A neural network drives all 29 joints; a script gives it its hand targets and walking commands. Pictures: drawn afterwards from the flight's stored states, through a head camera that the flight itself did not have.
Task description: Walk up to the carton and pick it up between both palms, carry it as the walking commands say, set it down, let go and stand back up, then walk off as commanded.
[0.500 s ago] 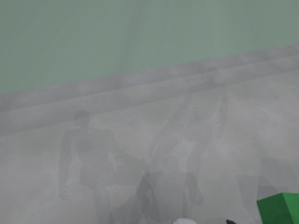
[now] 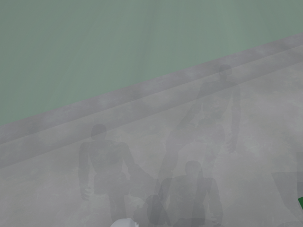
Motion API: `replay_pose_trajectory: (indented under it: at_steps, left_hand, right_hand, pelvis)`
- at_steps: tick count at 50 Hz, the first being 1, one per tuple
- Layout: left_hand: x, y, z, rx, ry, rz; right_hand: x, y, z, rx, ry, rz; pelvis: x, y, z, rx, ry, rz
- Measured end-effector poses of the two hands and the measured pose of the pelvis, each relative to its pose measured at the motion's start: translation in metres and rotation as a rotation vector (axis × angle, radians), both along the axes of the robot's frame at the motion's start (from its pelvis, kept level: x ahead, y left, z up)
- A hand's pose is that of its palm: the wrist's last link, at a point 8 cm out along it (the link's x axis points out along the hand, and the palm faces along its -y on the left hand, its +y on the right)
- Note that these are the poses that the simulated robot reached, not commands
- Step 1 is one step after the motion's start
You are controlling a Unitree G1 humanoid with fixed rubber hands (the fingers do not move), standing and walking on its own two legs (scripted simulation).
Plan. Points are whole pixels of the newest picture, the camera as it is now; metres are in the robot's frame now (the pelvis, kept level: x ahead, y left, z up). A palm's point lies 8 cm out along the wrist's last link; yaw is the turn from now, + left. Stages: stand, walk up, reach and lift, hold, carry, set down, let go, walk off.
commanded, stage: walk off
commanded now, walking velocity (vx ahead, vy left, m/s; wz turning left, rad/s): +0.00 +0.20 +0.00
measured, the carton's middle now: out of the picture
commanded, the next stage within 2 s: stand in 1.54 s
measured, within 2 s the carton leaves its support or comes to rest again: neither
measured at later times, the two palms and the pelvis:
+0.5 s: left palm out of the picture +0.06 +0.43 -0.15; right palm out of the picture +0.05 -0.06 -0.13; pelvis +0.00 +0.17 -0.01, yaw -1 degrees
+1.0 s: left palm out of the picture -0.01 +0.57 -0.16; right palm out of the picture +0.08 +0.05 -0.14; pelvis +0.02 +0.32 -0.02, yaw +1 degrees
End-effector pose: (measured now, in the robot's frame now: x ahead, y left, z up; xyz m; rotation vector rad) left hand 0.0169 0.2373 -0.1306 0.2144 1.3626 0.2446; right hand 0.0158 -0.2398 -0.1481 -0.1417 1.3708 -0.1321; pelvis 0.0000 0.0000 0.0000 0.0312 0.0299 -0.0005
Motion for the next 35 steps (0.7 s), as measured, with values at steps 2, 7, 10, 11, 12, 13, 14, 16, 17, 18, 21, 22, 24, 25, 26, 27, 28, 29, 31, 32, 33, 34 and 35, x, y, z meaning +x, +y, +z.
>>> replay_pose_trajectory:
  at_steps: [2,7,10,11,12,13,14,16,17,18,21,22,24,25,26,27,28,29,31,32,33,34,35]
  left_hand:
    - [-0.012,0.016,0.0,0.0,0.024,0.016]
    - [-0.037,0.064,-0.011,-0.013,0.065,0.075]
    - [-0.05,0.1,-0.028,-0.026,0.104,0.099]
    - [-0.053,0.112,-0.033,-0.028,0.12,0.095]
    - [-0.053,0.123,-0.034,-0.028,0.135,0.091]
    - [-0.051,0.132,-0.033,-0.027,0.144,0.086]
    - [-0.045,0.14,-0.032,-0.027,0.141,0.081]
    - [-0.028,0.154,-0.027,-0.03,0.105,0.063]
    - [-0.019,0.16,-0.025,-0.03,0.08,0.049]
    - [-0.009,0.166,-0.023,-0.029,0.054,0.036]
    - [0.015,0.18,-0.019,-0.026,-0.009,0.007]
    - [0.023,0.183,-0.018,-0.026,-0.024,-0.002]
    - [0.036,0.187,-0.017,-0.027,-0.049,-0.021]
    - [0.041,0.188,-0.016,-0.027,-0.058,-0.031]
    - [0.046,0.189,-0.015,-0.027,-0.065,-0.04]
    - [0.051,0.19,-0.015,-0.027,-0.072,-0.048]
    - [0.054,0.191,-0.014,-0.027,-0.079,-0.055]
    - [0.057,0.191,-0.014,-0.027,-0.084,-0.06]
    - [0.06,0.192,-0.014,-0.027,-0.094,-0.064]
    - [0.06,0.193,-0.014,-0.025,-0.099,-0.064]
    - [0.058,0.194,-0.013,-0.024,-0.097,-0.062]
    - [0.053,0.196,-0.012,-0.023,-0.093,-0.059]
    - [0.047,0.201,-0.01,-0.017,-0.085,-0.051]
  right_hand:
    - [0.008,0.005,0.004,-0.013,-0.006,0.01]
    - [0.04,0.036,0.01,-0.05,-0.031,0.079]
    - [0.062,0.063,0.012,-0.088,-0.083,0.114]
    - [0.067,0.073,0.014,-0.096,-0.102,0.118]
    - [0.07,0.083,0.018,-0.101,-0.122,0.119]
    - [0.071,0.092,0.022,-0.106,-0.143,0.113]
    - [0.071,0.1,0.026,-0.111,-0.156,0.107]
    - [0.066,0.115,0.031,-0.12,-0.159,0.095]
    - [0.063,0.122,0.032,-0.121,-0.155,0.086]
    - [0.06,0.129,0.032,-0.12,-0.152,0.079]
    - [0.052,0.149,0.029,-0.109,-0.147,0.06]
    - [0.049,0.156,0.026,-0.104,-0.144,0.055]
    - [0.043,0.169,0.019,-0.089,-0.134,0.043]
    - [0.038,0.176,0.015,-0.08,-0.126,0.037]
    - [0.034,0.182,0.011,-0.069,-0.117,0.029]
    - [0.028,0.188,0.006,-0.058,-0.106,0.022]
    - [0.022,0.194,0.002,-0.047,-0.092,0.013]
    - [0.016,0.2,-0.002,-0.036,-0.076,0.005]
    - [0.004,0.21,-0.011,-0.013,-0.04,-0.015]
    - [-0.002,0.214,-0.016,-0.002,-0.024,-0.027]
    - [-0.007,0.218,-0.018,0.006,-0.006,-0.035]
    - [-0.01,0.222,-0.018,0.012,0.01,-0.035]
    - [-0.012,0.226,-0.016,0.016,0.025,-0.027]
  pelvis:
    - [0.0,0.012,0.001,0.006,0.001,0.008]
    - [-0.001,0.051,-0.005,-0.005,0.003,0.027]
    - [0.001,0.082,-0.015,-0.022,0.003,0.032]
    - [0.001,0.09,-0.016,-0.012,-0.003,0.026]
    - [0.0,0.098,-0.016,-0.017,-0.006,0.018]
    - [0.0,0.105,-0.013,-0.03,-0.005,0.016]
    - [0.0,0.112,-0.011,-0.042,-0.003,0.014]
    - [0.0,0.125,-0.006,-0.055,0.001,0.011]
    - [0.001,0.131,-0.004,-0.057,0.003,0.009]
    - [0.001,0.137,-0.003,-0.058,0.004,0.007]
    - [0.003,0.153,-0.002,-0.055,0.008,0.001]
    - [0.003,0.159,-0.003,-0.053,0.009,-0.001]
    - [0.003,0.169,-0.005,-0.048,0.01,-0.006]
    - [0.003,0.174,-0.006,-0.046,0.01,-0.008]
    - [0.003,0.179,-0.007,-0.043,0.009,-0.01]
    - [0.003,0.183,-0.008,-0.04,0.009,-0.012]
    - [0.004,0.187,-0.009,-0.037,0.008,-0.014]
    - [0.004,0.191,-0.01,-0.033,0.008,-0.017]
    - [0.005,0.198,-0.013,-0.024,0.007,-0.025]
    - [0.006,0.201,-0.015,-0.018,0.009,-0.028]
    - [0.006,0.205,-0.015,-0.028,0.009,-0.027]
    - [0.006,0.208,-0.014,-0.032,0.007,-0.024]
    - [0.006,0.212,-0.011,-0.028,0.005,-0.022]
